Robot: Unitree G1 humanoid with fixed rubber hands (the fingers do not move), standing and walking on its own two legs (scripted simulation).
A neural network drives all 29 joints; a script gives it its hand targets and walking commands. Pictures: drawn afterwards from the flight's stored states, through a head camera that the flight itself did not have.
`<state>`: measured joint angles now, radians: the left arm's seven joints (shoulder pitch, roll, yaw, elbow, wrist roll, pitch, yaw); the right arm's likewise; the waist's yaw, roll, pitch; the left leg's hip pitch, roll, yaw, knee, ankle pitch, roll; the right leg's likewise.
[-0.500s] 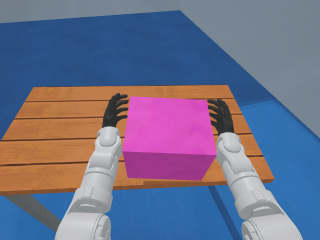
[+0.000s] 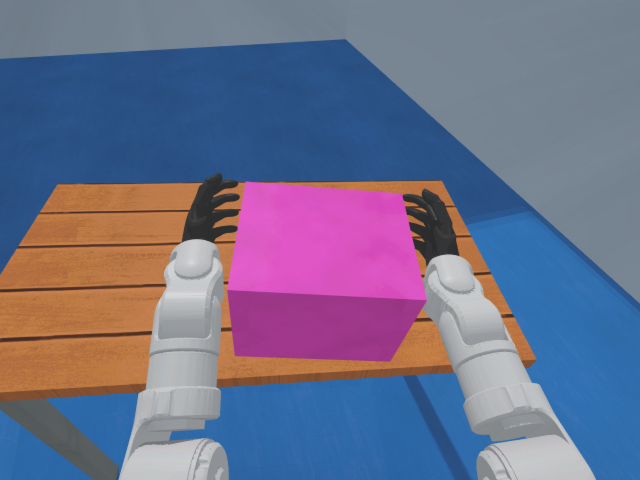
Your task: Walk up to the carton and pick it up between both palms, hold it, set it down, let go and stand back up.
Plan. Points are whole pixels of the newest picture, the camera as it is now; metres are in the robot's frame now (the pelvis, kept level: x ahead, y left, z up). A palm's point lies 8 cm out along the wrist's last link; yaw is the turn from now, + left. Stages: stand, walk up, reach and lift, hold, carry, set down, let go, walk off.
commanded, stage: reach and lift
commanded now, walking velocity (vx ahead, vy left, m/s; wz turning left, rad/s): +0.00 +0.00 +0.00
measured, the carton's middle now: (319, 273) +0.35 +0.00 +0.09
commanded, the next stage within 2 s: hold in 0.96 s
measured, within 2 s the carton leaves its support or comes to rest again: neither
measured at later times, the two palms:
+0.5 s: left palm (202, 225) +0.36 +0.14 +0.16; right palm (445, 240) +0.35 -0.15 +0.15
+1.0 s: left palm (199, 215) +0.37 +0.14 +0.18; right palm (447, 231) +0.35 -0.15 +0.16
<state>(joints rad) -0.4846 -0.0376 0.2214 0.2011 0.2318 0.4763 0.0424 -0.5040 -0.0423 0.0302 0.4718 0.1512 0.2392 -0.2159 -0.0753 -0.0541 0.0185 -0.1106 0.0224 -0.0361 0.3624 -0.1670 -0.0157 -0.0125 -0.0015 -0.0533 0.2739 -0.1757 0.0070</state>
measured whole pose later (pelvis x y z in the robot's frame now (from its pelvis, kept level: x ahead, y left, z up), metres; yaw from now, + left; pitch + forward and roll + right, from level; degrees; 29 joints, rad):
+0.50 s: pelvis +0.00 +0.00 +0.00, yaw -1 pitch -6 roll -1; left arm -0.55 -0.05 0.26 0.21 0.28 0.54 0.04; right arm -0.59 -0.05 0.00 0.53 0.15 0.28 -0.19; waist -0.08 -0.05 0.02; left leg -0.08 0.02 -0.03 0.35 -0.16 -0.01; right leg 0.01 0.00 -0.04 0.27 -0.17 0.01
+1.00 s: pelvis +0.00 +0.00 +0.00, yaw -1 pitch -7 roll -1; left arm -0.59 -0.04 0.27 0.21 0.28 0.58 0.03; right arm -0.63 -0.06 0.01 0.53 0.18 0.31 -0.20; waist -0.09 -0.05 0.01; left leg -0.08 0.02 -0.03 0.36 -0.16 -0.01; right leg 0.01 0.00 -0.04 0.27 -0.17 0.01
